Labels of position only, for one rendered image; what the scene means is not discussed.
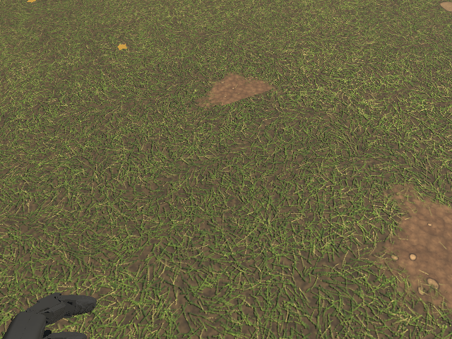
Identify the left robot hand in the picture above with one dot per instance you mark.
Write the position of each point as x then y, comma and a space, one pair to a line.
30, 324

